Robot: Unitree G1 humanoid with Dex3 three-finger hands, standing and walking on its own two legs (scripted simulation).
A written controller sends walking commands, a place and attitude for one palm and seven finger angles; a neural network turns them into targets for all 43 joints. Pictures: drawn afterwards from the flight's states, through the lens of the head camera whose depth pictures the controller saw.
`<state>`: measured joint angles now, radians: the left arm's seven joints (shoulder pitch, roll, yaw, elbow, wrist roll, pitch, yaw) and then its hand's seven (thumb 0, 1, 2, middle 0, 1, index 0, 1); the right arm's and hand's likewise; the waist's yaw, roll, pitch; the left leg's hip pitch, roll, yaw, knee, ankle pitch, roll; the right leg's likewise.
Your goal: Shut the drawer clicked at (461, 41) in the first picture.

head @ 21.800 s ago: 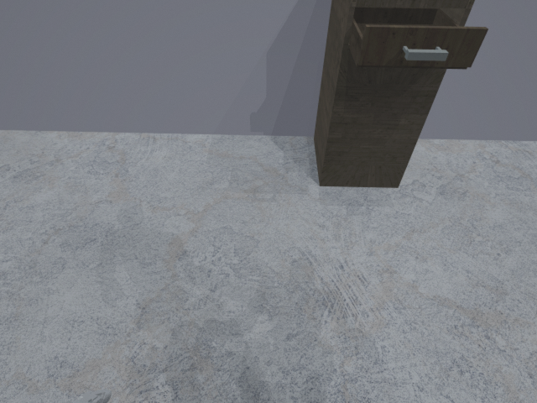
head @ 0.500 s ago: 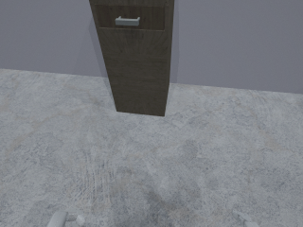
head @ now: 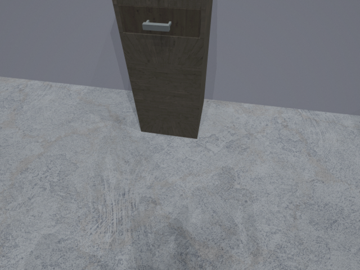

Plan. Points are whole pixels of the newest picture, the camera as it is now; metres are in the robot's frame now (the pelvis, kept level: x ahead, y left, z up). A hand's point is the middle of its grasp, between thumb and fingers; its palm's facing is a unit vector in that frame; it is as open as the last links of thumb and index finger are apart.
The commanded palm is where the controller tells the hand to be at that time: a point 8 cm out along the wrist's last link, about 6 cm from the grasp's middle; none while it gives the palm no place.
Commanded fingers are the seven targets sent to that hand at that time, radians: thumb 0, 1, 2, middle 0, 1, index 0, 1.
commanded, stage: let the arm hang, fingers relaxed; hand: left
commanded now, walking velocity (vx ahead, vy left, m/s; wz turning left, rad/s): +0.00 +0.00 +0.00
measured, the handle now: (157, 24) +1.11 +0.17 +0.05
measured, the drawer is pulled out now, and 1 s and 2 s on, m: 0.00 0.00 0.00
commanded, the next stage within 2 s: look to check the result in 0.38 s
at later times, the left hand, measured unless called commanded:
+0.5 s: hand out of the picture +0.07 +0.19 -0.16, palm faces +0.00 -0.97 -0.26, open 7.4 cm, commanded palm none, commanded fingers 0.00 0.90 0.90 -0.20 -0.30 -0.20 -0.30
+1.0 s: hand out of the picture +0.10 +0.21 -0.15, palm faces +0.00 -0.95 -0.32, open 7.4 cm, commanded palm none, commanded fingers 0.00 0.90 0.90 -0.20 -0.30 -0.20 -0.30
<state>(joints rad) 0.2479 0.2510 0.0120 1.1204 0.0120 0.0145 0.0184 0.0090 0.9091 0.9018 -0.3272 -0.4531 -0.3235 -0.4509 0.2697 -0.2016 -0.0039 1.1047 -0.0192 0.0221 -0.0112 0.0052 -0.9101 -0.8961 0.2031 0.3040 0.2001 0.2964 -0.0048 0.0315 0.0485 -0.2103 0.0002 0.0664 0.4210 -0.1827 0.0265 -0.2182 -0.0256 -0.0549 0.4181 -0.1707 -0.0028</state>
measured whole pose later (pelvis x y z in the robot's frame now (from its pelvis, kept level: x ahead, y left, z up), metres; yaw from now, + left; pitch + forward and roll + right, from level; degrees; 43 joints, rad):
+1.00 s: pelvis +0.04 -0.03 +0.01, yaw +0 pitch -1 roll +0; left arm 0.12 0.28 0.02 1.14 0.01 -0.02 0.01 0.01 0.91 0.90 -0.20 -0.30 -0.20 -0.30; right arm 0.14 -0.29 -0.01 1.13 -0.02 0.01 -0.01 0.00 -0.91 -0.90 0.20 0.30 0.20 0.30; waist -0.01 0.03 0.05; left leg -0.12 0.04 0.05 0.32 -0.18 -0.02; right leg -0.12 0.02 -0.07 0.32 -0.18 -0.04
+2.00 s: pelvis +0.05 -0.03 +0.01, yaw +0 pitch -1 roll +0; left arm 0.10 0.31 0.01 1.14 0.01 -0.02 0.01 0.01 0.91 0.90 -0.20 -0.30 -0.20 -0.30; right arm 0.12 -0.32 0.00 1.13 -0.02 0.00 -0.01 0.00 -0.91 -0.90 0.20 0.30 0.20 0.30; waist -0.01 0.02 0.05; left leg -0.08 0.04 0.06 0.28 -0.19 -0.02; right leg -0.09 0.02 -0.06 0.28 -0.18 -0.04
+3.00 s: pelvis +0.05 -0.03 +0.01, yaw -1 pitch -1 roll +0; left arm 0.10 0.33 0.01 1.14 0.01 -0.02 0.00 0.01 0.91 0.90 -0.20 -0.30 -0.20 -0.30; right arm 0.11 -0.33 0.00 1.14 -0.02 0.00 -0.01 0.00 -0.91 -0.90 0.21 0.30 0.20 0.30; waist -0.01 0.01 0.05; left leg -0.07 0.04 0.06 0.27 -0.18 -0.02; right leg -0.09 0.02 -0.06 0.28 -0.17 -0.03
